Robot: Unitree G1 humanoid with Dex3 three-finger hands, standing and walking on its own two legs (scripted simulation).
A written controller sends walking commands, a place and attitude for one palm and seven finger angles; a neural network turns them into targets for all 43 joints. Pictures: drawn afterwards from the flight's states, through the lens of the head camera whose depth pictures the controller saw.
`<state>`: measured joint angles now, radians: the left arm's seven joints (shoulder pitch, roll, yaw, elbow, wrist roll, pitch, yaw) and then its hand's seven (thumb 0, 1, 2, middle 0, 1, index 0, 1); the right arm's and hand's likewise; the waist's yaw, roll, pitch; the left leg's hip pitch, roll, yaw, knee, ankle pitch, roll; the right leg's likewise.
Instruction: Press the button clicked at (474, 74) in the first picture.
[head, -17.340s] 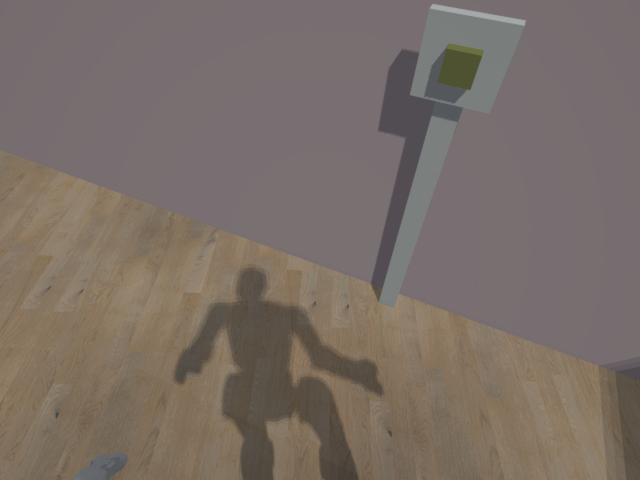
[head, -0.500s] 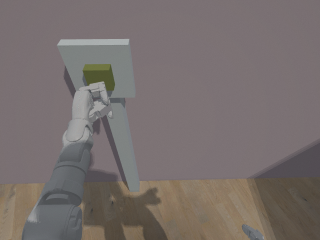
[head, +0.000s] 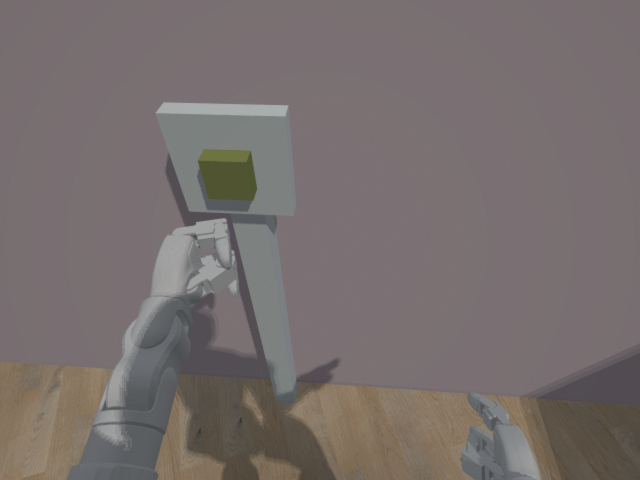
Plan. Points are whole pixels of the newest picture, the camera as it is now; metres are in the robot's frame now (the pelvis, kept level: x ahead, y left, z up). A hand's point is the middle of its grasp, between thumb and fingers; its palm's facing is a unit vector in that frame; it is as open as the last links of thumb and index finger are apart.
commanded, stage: draw the hand back to the body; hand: left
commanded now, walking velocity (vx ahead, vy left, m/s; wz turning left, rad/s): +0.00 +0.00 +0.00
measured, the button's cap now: (229, 174) +0.47 +0.17 +0.15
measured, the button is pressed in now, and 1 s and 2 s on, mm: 0 0 0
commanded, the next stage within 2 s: step back with the hand held close in 1.48 s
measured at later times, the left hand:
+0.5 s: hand (172, 296) +0.26 +0.18 +0.15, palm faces +0.05 -1.00 -0.04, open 3.1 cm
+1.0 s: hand (87, 338) +0.20 +0.23 +0.16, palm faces +0.33 -0.89 -0.30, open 3.1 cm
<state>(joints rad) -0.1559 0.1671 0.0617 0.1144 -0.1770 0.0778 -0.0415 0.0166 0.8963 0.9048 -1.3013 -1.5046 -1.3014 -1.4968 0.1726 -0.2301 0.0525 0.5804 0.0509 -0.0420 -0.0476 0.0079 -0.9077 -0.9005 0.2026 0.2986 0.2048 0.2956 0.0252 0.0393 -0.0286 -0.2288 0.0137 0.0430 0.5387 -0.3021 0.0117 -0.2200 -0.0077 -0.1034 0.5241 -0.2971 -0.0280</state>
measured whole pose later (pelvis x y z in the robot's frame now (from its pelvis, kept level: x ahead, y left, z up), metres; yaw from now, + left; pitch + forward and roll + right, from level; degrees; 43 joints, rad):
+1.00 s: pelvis -0.01 +0.02 +0.01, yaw -2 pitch -6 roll -1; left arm 0.42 0.29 0.20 -0.39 -0.06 -0.11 0.11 0.02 0.89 0.90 -1.30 -1.50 -1.30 -1.50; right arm 0.19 -0.21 0.04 0.63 0.00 -0.07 -0.05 0.01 -0.91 -0.90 0.20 0.30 0.21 0.30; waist 0.05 0.06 0.02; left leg -0.07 0.00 0.08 0.40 -0.24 0.04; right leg -0.06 -0.01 -0.07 0.36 -0.21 0.00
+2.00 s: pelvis -0.04 +0.03 +0.00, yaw -4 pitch +0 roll -1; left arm 0.65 0.41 0.37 -0.60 -0.04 -0.18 0.12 0.02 0.89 0.90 -1.30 -1.50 -1.30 -1.50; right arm 0.20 -0.23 -0.02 0.53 0.01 0.01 -0.06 0.01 -0.91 -0.90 0.20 0.30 0.20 0.30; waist -0.01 0.01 0.04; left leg -0.28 0.00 0.12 0.51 -0.24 0.06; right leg -0.29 -0.02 -0.03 0.47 -0.19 0.01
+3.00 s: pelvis -0.25 +0.06 +0.00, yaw -1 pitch -1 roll -4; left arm 0.59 0.37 0.41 -0.65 -0.04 -0.27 0.15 0.01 0.89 0.90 -1.31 -1.50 -1.31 -1.50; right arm 0.23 -0.12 0.01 0.61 0.00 -0.15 -0.02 0.01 -0.90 -0.90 0.21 0.30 0.21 0.30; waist 0.01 -0.03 0.00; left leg -0.33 0.11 0.06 0.56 -0.22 0.01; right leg -0.48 0.06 -0.02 1.02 -0.45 0.05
